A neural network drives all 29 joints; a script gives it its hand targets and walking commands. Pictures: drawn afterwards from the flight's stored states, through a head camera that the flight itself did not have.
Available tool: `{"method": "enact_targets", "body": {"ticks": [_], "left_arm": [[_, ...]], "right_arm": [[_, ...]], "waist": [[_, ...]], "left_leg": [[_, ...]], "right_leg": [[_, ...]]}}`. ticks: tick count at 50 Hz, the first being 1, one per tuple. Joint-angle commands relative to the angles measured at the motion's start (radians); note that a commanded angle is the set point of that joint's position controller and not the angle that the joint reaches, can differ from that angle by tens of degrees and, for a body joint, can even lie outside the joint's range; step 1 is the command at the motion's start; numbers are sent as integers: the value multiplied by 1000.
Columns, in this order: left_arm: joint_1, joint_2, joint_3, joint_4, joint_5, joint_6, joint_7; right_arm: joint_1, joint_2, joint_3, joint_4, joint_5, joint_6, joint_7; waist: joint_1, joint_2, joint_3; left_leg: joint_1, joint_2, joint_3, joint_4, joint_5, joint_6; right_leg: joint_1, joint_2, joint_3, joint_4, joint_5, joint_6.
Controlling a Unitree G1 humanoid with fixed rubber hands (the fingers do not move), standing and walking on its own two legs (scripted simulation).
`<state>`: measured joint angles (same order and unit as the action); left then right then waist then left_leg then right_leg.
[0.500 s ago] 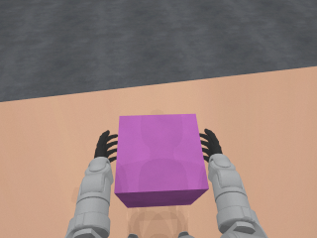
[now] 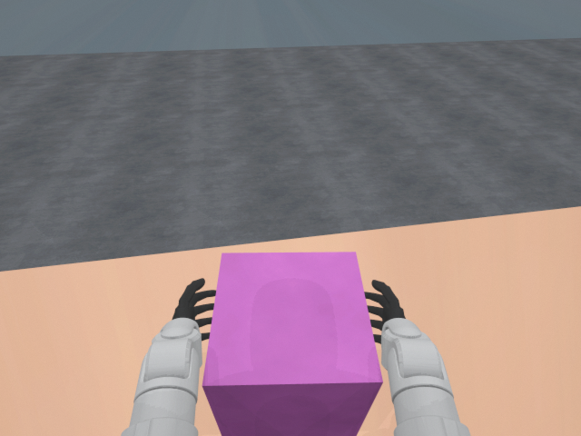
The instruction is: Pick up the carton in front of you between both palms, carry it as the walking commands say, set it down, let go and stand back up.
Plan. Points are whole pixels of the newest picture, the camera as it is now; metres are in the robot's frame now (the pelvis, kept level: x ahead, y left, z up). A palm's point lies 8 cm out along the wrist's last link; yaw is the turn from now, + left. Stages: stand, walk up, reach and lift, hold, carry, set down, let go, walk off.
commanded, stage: reach and lift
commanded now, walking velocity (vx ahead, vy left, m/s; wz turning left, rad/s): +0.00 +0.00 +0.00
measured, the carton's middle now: (289, 350) +0.30 +0.00 -0.05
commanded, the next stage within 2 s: hold in 0.82 s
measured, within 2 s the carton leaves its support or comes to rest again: neither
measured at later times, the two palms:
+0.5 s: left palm (185, 322) +0.30 +0.15 +0.04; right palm (393, 320) +0.30 -0.15 +0.03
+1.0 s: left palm (179, 315) +0.29 +0.15 +0.06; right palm (396, 315) +0.29 -0.15 +0.06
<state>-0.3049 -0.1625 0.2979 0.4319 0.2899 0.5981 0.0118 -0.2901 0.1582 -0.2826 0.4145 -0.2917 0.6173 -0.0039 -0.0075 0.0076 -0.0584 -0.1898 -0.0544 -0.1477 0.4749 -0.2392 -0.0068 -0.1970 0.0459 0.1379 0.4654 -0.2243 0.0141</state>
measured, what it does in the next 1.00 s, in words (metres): stands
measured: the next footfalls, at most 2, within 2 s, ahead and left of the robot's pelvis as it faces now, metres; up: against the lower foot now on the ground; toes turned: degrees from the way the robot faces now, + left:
none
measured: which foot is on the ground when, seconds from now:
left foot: down 0.00-1.00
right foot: down 0.00-1.00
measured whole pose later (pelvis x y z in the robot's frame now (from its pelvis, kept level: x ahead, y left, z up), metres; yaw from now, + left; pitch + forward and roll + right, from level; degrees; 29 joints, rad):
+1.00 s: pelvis +0.01 +0.00 +0.01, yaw +0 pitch -6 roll +0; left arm -0.25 -0.15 0.21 0.24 0.26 0.74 0.01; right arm -0.24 0.15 -0.20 0.23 -0.26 0.75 -0.01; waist 0.00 0.00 -0.02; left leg -0.05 -0.04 -0.14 0.36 -0.20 0.00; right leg -0.06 0.04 0.13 0.36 -0.19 0.01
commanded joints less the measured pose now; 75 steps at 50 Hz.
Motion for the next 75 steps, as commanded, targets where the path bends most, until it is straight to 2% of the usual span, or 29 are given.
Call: {"method": "enact_targets", "body": {"ticks": [1,11,28,40,46,53,66,75], "left_arm": [[-529,-995,-524,29,-223,-11,-267],[-568,-981,-530,19,-221,-4,-270],[-449,-956,-574,-89,-246,35,-263],[-426,-956,-591,-134,-262,67,-257],[-406,-950,-655,-237,-303,107,-249],[-429,-909,-586,-181,-267,143,-258],[-527,-932,-582,-146,-266,125,-272],[-506,-927,-580,-155,-263,128,-271]], "right_arm": [[-579,967,530,-7,230,-32,261],[-605,977,539,-9,231,-23,257],[-485,952,573,-109,256,16,245],[-471,928,583,-157,268,44,248],[-459,932,659,-258,313,83,242],[-463,905,581,-197,271,120,245],[-560,940,583,-161,274,107,253],[-537,937,579,-168,273,110,250]], "waist": [[1,0,-157],[2,-8,-204],[2,-6,-214],[2,1,-190],[10,-3,-234],[4,0,-91],[7,-6,-138],[6,-7,-150]], "left_leg": [[8,-25,66,-86,32,2],[35,-32,77,-88,49,5],[118,-42,73,-118,231,-7],[145,-39,67,-133,254,-13],[192,-38,60,-142,326,-15],[138,-33,71,-172,137,-6],[124,-31,78,-157,84,2],[141,-34,78,-159,136,-1]], "right_leg": [[54,36,-76,-70,24,-14],[96,36,-76,-76,57,-7],[170,45,-67,-108,237,4],[176,51,-69,-121,234,1],[214,52,-63,-131,294,8],[168,44,-71,-161,120,-4],[174,37,-76,-145,82,-1],[187,38,-75,-146,134,1]]}}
